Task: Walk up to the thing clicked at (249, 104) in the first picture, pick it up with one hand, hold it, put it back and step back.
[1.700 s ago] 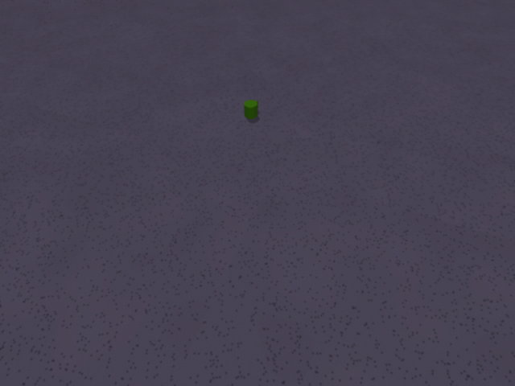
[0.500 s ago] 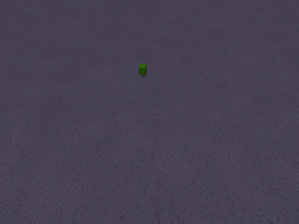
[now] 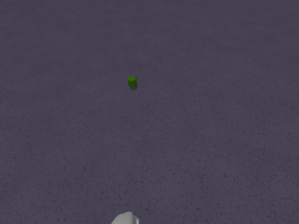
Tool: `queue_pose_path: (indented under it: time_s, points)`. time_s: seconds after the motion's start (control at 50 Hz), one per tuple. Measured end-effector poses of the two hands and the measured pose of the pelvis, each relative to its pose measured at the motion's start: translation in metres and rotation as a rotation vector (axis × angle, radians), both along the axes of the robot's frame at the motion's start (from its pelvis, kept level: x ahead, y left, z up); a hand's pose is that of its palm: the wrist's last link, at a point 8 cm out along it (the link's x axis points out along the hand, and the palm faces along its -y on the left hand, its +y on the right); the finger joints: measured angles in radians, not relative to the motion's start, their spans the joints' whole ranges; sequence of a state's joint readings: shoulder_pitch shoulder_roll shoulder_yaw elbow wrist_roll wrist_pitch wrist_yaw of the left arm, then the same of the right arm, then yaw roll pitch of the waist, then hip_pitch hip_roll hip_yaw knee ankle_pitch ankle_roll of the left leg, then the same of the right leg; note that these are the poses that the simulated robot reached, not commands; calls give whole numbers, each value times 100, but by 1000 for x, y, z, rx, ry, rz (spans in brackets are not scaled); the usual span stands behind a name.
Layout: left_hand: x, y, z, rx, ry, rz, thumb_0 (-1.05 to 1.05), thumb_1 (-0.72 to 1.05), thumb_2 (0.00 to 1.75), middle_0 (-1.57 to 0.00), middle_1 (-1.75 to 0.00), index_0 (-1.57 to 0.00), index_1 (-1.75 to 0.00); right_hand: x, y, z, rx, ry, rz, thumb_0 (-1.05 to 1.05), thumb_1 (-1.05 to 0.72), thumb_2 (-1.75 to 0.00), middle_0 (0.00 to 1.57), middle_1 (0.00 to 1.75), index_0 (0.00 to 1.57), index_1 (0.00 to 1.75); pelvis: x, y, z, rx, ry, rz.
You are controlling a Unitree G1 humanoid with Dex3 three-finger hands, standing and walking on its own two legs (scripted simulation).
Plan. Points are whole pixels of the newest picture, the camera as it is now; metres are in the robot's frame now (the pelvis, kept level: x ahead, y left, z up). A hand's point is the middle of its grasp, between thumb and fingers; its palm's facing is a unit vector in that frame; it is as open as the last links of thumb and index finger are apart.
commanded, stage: walk up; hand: left
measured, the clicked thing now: (133, 81) +1.63 +0.29 -0.73
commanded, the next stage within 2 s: none
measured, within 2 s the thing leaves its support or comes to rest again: neither
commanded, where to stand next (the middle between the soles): +1.19 +0.02 m, yaw -3 degrees
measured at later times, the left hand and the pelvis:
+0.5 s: hand (80, 159) +0.36 +0.30 -0.13, palm faces -0.14 -0.92 -0.37, open 7.4 cm; pelvis +0.25 +0.02 -0.01, yaw -3 degrees
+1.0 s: hand (90, 129) +0.52 +0.31 -0.16, palm faces -0.03 -0.92 -0.38, open 7.4 cm; pelvis +0.51 +0.02 -0.02, yaw -1 degrees
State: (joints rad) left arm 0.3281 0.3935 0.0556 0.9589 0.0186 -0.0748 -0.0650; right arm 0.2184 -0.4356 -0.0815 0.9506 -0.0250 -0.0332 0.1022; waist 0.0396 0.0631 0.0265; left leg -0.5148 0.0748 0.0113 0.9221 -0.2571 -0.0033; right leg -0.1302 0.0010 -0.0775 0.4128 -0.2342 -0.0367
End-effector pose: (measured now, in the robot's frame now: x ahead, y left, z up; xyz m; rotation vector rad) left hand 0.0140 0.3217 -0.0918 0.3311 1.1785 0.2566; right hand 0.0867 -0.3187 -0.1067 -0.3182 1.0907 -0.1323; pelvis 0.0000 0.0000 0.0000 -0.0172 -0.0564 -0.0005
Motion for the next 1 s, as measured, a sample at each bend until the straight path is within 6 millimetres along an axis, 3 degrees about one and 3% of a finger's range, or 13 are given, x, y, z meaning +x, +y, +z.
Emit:
queue_pose_path:
  time_s: [0.12, 0.24, 0.34, 0.42, 0.52, 0.6, 0.68, 0.8, 0.9, 1.0]
  points:
    - [47, 10, -16, -31, 25, -1, 0, 90, 90, -21, -30, -20, -30, 66, 10, 11, -33, 3, 30, 1, -90, -90, 20, 30, 20, 30, 57, 9, -4, -20, 14, 3]
    - [123, 37, -41, -34, 50, -26, 1, 90, 90, -21, -30, -20, -30, 138, 27, 11, -93, -65, 21, 1, -90, -90, 20, 30, 20, 30, 122, 33, -21, 8, 18, -9]
    - [209, 38, -30, -34, 9, -104, 1, 90, 90, -21, -30, -20, -30, 157, 36, 20, -77, -71, -48, 1, -90, -90, 20, 30, 20, 30, 169, 36, -9, 25, 16, -30]
    - [277, 33, -16, -32, -37, -160, 1, 90, 90, -21, -30, -20, -30, 165, 32, 17, -68, -13, -77, 1, -90, -90, 21, 30, 20, 30, 208, 33, -4, 37, 17, -45]
    - [360, 18, -2, -6, -77, -207, 0, 90, 90, -21, -30, -20, -30, 184, 14, -1, -42, 61, -120, 1, -90, -90, 21, 30, 20, 30, 262, 20, -8, 47, 17, -51]
    - [418, 5, -3, 42, -134, -200, 0, 90, 90, -21, -30, -20, -30, 219, -8, -30, -31, 109, -131, 1, -90, -90, 21, 30, 20, 30, 312, 0, -26, 36, 15, -45]
    - [443, -9, 3, 45, -166, -160, 0, 90, 90, -21, -30, -20, -30, 276, -13, -36, -19, 119, -104, 1, -90, -90, 20, 30, 20, 30, 348, -8, -23, 23, 4, -38]
    - [453, -12, 9, 28, -79, -113, 0, 90, 90, -21, -30, -20, -30, 373, -6, -15, 5, 32, -39, 1, -90, -90, 20, 30, 20, 30, 400, -7, -5, 8, 17, -36]
    - [469, 3, -2, 13, -19, -73, 0, 90, 90, -21, -30, -20, -30, 445, 3, -1, -15, 10, 16, 1, -90, -90, 20, 30, 20, 30, 448, 1, -5, -6, 25, -27]
    - [503, 31, -30, -4, 28, -41, 0, 90, 90, -21, -30, -20, -30, 517, 17, 4, -70, -37, 37, 1, -90, -90, 20, 30, 20, 30, 505, 22, -21, -10, 19, -15]
